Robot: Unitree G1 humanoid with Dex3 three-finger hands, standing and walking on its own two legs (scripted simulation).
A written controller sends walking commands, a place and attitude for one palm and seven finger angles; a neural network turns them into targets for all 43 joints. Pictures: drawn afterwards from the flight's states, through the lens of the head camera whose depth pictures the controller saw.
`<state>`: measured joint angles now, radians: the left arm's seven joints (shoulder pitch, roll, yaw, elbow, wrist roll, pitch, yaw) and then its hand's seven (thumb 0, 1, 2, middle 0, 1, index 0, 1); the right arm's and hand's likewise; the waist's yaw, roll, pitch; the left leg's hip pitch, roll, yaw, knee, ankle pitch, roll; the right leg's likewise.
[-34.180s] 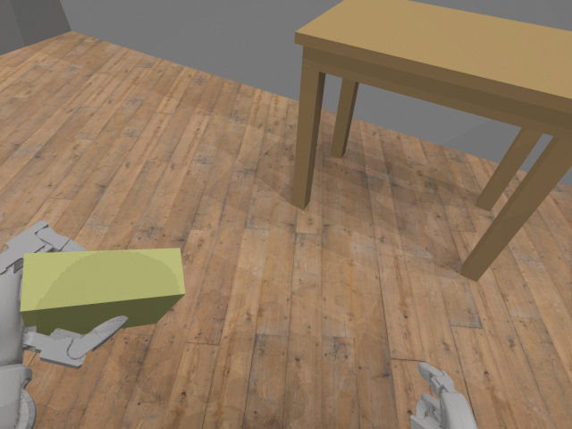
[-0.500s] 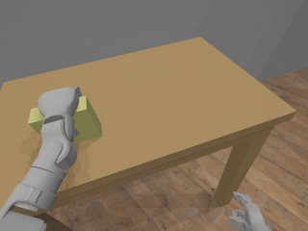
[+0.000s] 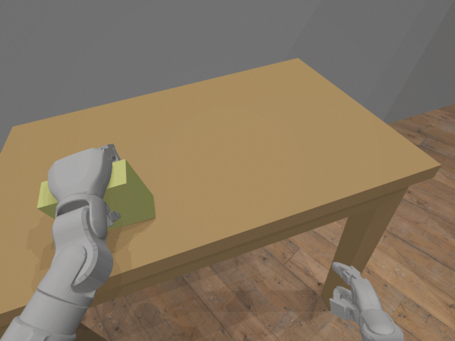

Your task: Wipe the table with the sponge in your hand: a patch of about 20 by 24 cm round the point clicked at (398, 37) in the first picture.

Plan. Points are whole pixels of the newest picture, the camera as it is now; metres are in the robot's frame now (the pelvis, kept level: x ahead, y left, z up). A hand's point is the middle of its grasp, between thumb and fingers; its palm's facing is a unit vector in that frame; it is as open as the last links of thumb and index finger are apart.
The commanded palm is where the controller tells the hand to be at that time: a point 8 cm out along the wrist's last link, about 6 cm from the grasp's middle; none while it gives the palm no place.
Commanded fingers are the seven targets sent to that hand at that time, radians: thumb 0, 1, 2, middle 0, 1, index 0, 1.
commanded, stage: wipe back along the middle lane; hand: left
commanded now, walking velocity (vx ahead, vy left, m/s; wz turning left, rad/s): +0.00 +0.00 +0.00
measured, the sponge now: (109, 206) +0.30 +0.27 +0.10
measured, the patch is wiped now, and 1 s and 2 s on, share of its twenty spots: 0.60 0.60 0.75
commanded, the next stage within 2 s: slide across to the third lane in 0.26 s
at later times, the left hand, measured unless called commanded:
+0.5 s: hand (101, 206) +0.26 +0.24 +0.16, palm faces +0.25 -0.08 -0.97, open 9.4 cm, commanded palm +0.21 +0.21 +0.19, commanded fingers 0.00 0.10 1.30 -1.20 -1.60 -1.20 -1.60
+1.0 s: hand (153, 193) +0.29 +0.16 +0.16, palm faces +0.19 -0.14 -0.97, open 9.4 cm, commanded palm +0.24 +0.16 +0.21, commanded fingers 0.00 0.10 1.30 -1.20 -1.60 -1.20 -1.60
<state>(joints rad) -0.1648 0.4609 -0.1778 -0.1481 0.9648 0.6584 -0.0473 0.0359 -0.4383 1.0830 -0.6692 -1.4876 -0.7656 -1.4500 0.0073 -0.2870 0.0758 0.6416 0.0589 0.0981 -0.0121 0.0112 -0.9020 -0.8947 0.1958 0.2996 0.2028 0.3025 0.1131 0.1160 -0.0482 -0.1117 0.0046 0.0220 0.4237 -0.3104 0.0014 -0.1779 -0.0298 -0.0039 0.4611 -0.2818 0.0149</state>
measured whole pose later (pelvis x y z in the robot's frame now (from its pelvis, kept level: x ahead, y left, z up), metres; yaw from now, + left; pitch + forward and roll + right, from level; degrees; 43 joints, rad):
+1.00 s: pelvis -0.02 -0.02 +0.00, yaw +0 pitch -3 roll +1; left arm -0.31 0.34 -0.40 -0.14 0.96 0.73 -0.07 -0.01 -0.48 1.09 -0.74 -1.44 -0.83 -1.36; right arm -0.04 -0.24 0.11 0.66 0.05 0.12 0.00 0.01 -0.90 -0.89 0.20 0.30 0.20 0.30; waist 0.14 0.11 -0.04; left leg -0.08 0.02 0.01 0.40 -0.27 -0.02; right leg -0.16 -0.01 -0.02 0.47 -0.26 -0.01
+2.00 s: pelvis -0.02 -0.03 +0.00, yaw +0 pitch +1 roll +1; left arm -0.63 0.33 -0.29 0.44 0.99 0.61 -0.07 -0.02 -0.53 1.13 -0.79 -1.40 -0.86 -1.34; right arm 0.07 -0.28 0.07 0.73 0.04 0.09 -0.07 0.01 -0.90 -0.89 0.20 0.30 0.20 0.30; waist 0.07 0.09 -0.06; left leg -0.14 0.03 0.00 0.38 -0.25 -0.03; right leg -0.22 0.00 -0.02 0.46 -0.25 -0.02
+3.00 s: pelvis -0.01 -0.01 +0.01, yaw -1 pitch +7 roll +0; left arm -0.89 0.46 -0.13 0.94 1.03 0.33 0.03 -0.01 -0.55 1.14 -0.80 -1.37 -0.84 -1.40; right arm 0.28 -0.31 0.00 0.80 0.04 0.06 -0.07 0.01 -0.90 -0.89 0.20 0.30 0.20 0.30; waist -0.02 0.07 -0.08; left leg -0.23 0.03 0.03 0.36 -0.25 -0.01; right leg -0.29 0.00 0.01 0.37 -0.20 0.00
